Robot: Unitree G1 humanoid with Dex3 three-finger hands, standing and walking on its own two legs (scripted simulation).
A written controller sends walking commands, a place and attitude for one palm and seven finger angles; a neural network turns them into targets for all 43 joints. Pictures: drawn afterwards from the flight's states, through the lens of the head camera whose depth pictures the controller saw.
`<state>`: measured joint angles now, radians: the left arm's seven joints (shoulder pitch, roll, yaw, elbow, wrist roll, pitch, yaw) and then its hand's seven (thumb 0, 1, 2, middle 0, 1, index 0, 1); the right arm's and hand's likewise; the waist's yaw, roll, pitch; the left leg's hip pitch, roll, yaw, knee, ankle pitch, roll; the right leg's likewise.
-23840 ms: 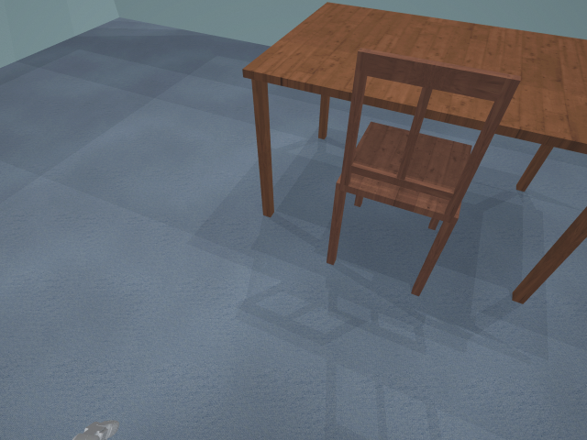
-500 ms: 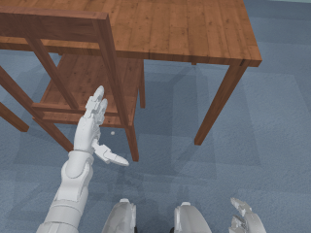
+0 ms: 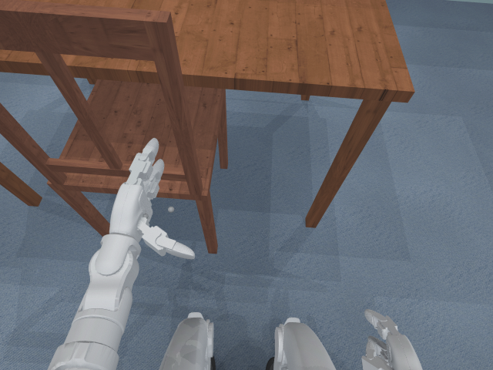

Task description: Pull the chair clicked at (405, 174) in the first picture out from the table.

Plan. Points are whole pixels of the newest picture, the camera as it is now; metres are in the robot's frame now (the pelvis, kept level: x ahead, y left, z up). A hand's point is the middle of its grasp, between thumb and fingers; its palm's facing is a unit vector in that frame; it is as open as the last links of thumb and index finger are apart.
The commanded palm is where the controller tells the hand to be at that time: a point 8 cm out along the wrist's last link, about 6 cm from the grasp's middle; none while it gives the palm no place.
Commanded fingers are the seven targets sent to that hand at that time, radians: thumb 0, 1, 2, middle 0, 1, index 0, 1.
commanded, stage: aim the fingers beside a spindle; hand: left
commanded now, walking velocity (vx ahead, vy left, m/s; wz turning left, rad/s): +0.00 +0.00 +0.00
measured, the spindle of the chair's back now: (88, 120) +0.53 +0.30 +0.04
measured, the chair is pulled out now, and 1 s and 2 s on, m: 0.00 0.00 0.00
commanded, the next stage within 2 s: push the fingers through the gap in 1.06 s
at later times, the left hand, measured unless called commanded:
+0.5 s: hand (168, 210) +0.35 +0.13 +0.04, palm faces -0.11 -0.99 -0.03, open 17.0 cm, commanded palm +0.34 +0.18 +0.04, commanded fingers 0.00 -0.50 0.30 -0.06 -0.08 -0.06 -0.08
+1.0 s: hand (177, 209) +0.36 +0.12 +0.02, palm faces -0.13 -0.99 -0.02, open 17.0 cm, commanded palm +0.34 +0.18 +0.03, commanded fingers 0.00 -0.50 0.30 -0.06 -0.08 -0.06 -0.08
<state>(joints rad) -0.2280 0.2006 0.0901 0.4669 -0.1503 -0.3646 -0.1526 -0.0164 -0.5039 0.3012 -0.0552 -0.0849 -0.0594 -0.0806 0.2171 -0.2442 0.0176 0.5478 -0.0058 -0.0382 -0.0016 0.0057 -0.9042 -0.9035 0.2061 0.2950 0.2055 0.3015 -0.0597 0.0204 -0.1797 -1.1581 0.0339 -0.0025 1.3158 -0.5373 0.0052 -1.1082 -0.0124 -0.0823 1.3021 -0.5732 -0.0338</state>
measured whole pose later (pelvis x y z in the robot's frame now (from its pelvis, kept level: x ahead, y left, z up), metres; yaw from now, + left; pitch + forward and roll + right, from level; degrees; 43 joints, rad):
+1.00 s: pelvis +0.00 +0.00 +0.00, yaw +0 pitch +22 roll -2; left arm -0.22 0.18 0.04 0.44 -0.14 -0.36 -0.12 -0.02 -0.50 0.30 -0.05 -0.08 -0.06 -0.08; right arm 0.22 -0.25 0.01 0.55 -0.01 -0.03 0.00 0.01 -0.90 -0.90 0.21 0.30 0.21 0.30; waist -0.06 0.03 -0.18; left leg -1.15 0.03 0.00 1.31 -0.54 0.01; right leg -1.10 -0.02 -0.08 1.29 -0.57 -0.03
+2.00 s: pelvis +0.00 +0.01 +0.00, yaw -1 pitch +24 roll -2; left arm -0.54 0.23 0.16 0.74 -0.10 -0.41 -0.08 -0.02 -0.50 0.30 -0.06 -0.08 -0.06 -0.08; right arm 0.27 -0.24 0.02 0.61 -0.03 -0.02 0.01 0.00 -0.90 -0.90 0.21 0.29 0.21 0.30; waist -0.12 0.03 -0.18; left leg -1.21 0.03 0.01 1.31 -0.53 0.02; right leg -1.16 -0.01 -0.07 1.29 -0.55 -0.02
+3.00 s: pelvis +0.00 +0.00 +0.00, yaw -1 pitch +26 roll -2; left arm -0.67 0.25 0.22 0.91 -0.08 -0.46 -0.06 -0.02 -0.50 0.30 -0.08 -0.16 -0.08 -0.15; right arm 0.28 -0.24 0.01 0.61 -0.04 0.04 0.03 0.00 -0.91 -0.90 0.21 0.29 0.20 0.30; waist -0.14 0.03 -0.18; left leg -1.23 0.04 0.01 1.31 -0.53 0.01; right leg -1.18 0.00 -0.06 1.29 -0.55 -0.03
